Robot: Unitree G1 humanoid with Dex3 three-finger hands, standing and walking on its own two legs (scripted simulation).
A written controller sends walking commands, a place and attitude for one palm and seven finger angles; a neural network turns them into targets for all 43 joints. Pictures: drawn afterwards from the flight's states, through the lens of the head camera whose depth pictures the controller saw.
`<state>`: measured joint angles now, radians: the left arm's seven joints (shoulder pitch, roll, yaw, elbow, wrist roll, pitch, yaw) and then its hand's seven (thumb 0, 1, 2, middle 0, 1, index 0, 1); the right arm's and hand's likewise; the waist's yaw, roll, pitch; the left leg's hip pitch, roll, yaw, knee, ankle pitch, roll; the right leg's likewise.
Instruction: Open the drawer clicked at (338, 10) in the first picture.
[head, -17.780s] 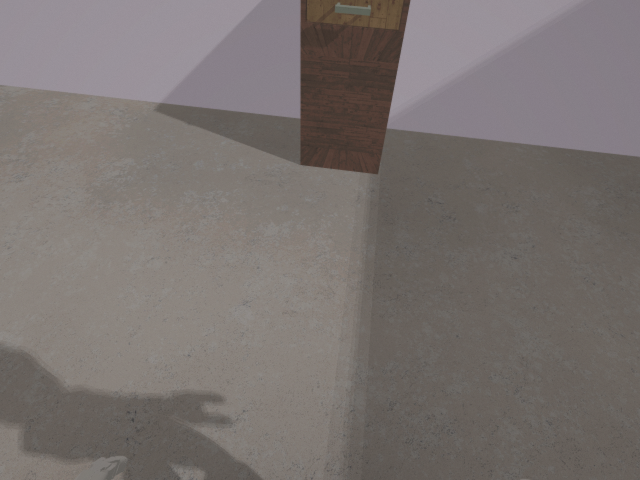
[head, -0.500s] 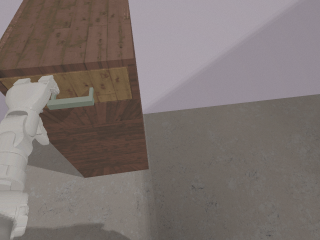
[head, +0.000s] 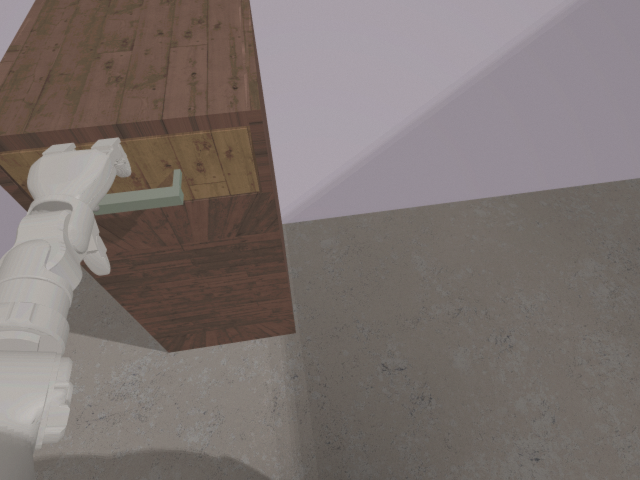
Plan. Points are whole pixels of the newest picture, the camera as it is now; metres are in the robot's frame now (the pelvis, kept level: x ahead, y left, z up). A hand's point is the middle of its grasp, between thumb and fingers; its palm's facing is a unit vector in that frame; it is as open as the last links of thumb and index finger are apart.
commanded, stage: re-aim the fingers above the handle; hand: left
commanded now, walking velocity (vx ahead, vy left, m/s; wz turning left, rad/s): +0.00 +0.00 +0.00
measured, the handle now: (139, 190) +0.53 +0.29 +0.02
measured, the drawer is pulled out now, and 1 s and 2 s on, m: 0.00 0.00 0.00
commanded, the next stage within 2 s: lower the fingers behind the handle in 0.38 s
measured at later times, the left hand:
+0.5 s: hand (106, 212) +0.44 +0.29 +0.07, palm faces -0.08 -0.04 -1.00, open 13.8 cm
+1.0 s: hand (101, 224) +0.44 +0.31 +0.04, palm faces -0.06 -0.03 -1.00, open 13.9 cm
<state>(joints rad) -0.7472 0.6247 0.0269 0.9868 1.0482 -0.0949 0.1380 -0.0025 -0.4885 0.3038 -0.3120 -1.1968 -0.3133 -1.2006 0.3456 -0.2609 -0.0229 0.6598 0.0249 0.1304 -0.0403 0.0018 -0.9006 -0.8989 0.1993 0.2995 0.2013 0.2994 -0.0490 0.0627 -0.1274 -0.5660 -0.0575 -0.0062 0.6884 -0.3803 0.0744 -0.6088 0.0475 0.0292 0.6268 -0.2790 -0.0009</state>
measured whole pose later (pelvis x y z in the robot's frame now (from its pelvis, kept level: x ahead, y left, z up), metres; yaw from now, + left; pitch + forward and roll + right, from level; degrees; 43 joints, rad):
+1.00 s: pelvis +0.00 +0.00 -0.01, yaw +1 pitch +18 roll -3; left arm -0.72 0.64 0.05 0.99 1.06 -0.19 0.23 0.00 -0.49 0.30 -0.32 -1.20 -0.31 -1.20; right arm 0.34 -0.27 -0.05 0.70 0.01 0.12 -0.04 0.00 -0.90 -0.90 0.20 0.30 0.20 0.30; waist -0.06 0.04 -0.15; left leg -0.67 -0.06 -0.03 0.79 -0.43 0.08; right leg -0.70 0.05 0.00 0.70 -0.31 0.00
